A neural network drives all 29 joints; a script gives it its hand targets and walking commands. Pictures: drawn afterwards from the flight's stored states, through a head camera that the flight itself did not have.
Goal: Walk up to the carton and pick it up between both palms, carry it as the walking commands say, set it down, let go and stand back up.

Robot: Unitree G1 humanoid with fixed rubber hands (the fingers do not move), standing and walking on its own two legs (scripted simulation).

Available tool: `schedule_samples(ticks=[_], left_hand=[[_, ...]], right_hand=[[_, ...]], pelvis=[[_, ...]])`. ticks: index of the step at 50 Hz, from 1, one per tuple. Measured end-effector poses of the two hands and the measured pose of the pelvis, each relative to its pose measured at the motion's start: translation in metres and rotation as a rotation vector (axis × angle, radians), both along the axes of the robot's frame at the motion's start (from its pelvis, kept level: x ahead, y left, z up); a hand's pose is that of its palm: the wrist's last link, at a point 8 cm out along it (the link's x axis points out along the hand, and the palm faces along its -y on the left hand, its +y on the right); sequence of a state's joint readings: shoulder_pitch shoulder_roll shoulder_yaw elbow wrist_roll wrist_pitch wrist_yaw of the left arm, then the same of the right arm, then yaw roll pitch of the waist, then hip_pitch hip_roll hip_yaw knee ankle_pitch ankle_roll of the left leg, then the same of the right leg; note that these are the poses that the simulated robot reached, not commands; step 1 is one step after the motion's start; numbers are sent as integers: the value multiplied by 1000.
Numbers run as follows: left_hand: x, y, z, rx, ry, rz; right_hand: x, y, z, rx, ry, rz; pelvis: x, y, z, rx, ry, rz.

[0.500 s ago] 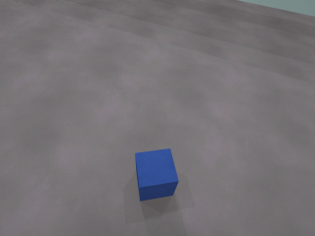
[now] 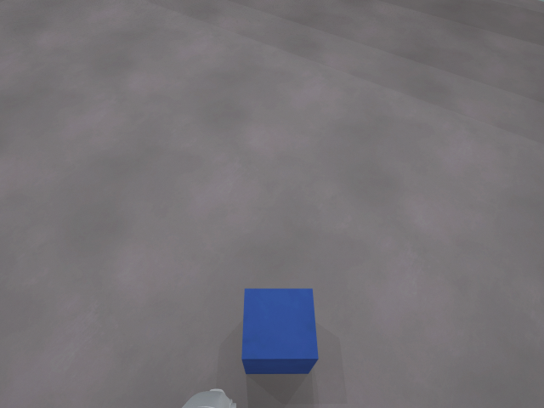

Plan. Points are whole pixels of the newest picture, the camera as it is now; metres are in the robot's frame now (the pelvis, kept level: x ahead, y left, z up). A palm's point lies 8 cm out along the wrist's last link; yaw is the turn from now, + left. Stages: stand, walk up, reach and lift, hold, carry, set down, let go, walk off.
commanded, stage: walk up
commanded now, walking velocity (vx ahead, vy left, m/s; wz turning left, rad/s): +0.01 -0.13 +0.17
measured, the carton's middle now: (277, 333) +0.38 +0.00 -0.64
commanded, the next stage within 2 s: none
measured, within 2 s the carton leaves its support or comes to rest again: neither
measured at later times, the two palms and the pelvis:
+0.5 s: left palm out of the picture +0.11 +0.21 -0.11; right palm out of the picture +0.12 -0.29 -0.14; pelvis +0.06 -0.05 +0.01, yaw +3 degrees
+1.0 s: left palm out of the picture -0.02 +0.25 -0.13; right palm out of the picture +0.02 -0.23 -0.10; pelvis -0.03 +0.01 +0.02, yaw +4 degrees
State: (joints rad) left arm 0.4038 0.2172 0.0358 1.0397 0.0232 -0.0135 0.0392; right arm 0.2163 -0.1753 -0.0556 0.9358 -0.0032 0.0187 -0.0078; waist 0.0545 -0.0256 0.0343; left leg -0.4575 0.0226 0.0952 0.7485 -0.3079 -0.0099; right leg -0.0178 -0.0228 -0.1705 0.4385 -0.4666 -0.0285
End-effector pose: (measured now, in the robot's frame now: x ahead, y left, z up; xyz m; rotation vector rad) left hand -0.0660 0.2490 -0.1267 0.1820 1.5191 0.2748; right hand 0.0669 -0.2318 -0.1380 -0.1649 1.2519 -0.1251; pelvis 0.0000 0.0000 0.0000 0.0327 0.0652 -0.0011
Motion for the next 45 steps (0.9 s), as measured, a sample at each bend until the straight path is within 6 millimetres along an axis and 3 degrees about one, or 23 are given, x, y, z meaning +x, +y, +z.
schedule_samples(ticks=[2, 5, 11, 13, 16, 22, 29, 36, 41, 45], left_hand=[[15, 3, -12, -20, 11, 0], [57, 0, -20, -47, -39, -25], [154, -15, -7, -73, -241, -76], [176, -19, -2, -59, -285, -89], [192, -28, 2, -27, -310, -97], [184, -40, 14, 14, -300, -80], [166, -39, 19, 22, -280, -79], [139, -27, 6, -11, -296, -65], [110, -9, -15, -59, -284, -54], [84, 1, -10, -83, -236, -31]], right_hand=[[17, -1, -1, -34, -28, -8], [24, -8, 8, -78, -16, -25], [31, -25, 23, -106, 24, -30], [37, -29, 19, -85, 25, -28], [46, -35, 6, -43, 29, -25], [55, -55, 2, -28, 35, -14], [34, -58, 3, -17, 69, -11], [9, -46, 10, -53, 53, -8], [-22, -29, 12, -91, 48, -2], [-46, -10, 25, -85, 66, -8]], pelvis=[[16, 5, -7, -29, -5, -3], [32, 4, -4, -37, -6, 2], [53, -10, 10, -55, -8, 36], [59, -16, 9, -46, -9, 37], [68, -30, 4, -17, -11, 39], [69, -47, 7, 24, -26, 48], [54, -48, 11, 18, -18, 47], [26, -30, 8, 1, -47, 52], [-3, -5, -2, -39, -59, 62], [-16, 6, 10, -64, -72, 71]])
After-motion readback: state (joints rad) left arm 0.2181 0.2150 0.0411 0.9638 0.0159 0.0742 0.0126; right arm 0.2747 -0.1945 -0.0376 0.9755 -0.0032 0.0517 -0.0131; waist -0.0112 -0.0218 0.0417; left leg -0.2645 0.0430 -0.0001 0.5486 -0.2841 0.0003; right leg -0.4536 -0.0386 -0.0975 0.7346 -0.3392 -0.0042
